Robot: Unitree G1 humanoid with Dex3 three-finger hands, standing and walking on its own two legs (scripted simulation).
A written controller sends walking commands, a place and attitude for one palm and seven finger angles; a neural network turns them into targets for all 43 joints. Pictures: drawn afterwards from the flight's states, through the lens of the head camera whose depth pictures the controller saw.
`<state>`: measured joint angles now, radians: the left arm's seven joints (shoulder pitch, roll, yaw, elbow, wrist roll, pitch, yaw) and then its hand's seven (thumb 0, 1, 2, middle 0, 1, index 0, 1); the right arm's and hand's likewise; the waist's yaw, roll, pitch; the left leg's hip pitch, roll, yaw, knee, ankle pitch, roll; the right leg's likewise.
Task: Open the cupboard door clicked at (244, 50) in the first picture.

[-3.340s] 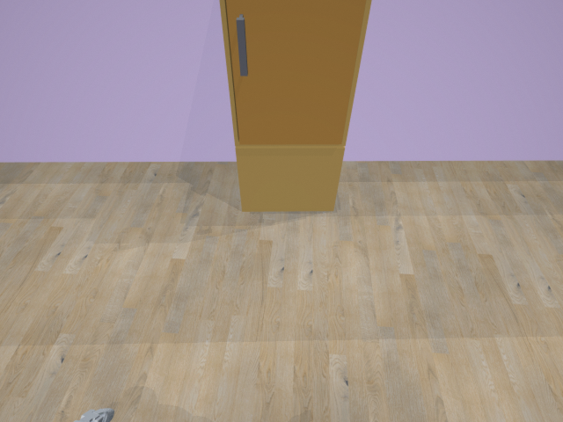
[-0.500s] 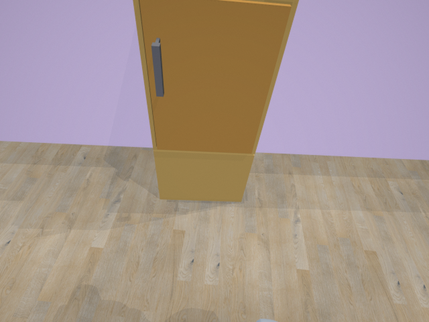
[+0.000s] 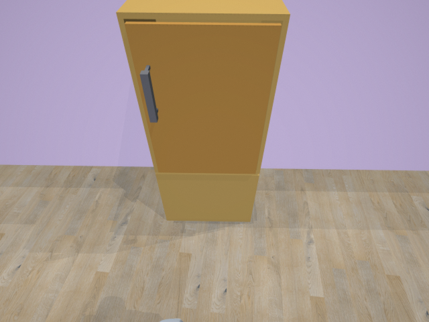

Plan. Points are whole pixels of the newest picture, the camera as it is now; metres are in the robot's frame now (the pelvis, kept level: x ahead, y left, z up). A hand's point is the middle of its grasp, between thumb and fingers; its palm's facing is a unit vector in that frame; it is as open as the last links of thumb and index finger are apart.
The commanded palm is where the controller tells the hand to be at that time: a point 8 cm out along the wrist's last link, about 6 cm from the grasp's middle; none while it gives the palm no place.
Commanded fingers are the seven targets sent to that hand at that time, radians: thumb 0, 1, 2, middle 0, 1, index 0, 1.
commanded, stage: take the last steps up to it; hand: left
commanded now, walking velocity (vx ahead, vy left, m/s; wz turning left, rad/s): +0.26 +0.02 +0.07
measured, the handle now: (151, 94) +0.73 +0.24 +0.04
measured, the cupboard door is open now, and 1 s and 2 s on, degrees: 0 0 0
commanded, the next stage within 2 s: come to a stop and stand still in 0.30 s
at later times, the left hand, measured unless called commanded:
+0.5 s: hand out of the picture +0.15 +0.26 -0.19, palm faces +0.08 -0.98 -0.17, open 7.4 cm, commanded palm none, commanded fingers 0.00 0.90 0.90 -0.20 -0.30 -0.20 -0.30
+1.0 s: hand (119, 301) +0.21 +0.24 -0.18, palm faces +0.05 -0.98 -0.20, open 7.3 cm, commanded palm none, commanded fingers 0.00 0.90 0.90 -0.20 -0.30 -0.20 -0.30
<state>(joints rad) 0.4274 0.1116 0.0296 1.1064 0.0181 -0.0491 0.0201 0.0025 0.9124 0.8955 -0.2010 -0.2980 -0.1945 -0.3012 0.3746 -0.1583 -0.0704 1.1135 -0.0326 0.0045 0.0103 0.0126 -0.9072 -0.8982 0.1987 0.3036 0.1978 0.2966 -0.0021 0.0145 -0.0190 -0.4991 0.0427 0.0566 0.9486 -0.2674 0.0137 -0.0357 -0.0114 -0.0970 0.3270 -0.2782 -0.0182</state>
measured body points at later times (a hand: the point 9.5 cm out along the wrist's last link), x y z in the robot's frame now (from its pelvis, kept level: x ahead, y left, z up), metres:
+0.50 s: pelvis +0.15 +0.08 -0.01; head +0.15 +0.10 +0.44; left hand +0.15 +0.31 -0.17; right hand +0.24 -0.15 -0.14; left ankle +0.18 +0.16 -0.75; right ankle +0.16 -0.05 -0.69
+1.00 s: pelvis +0.14 +0.06 -0.02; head +0.17 +0.06 +0.43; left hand +0.21 +0.29 -0.17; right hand +0.15 -0.16 -0.18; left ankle +0.11 +0.17 -0.74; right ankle +0.21 -0.05 -0.75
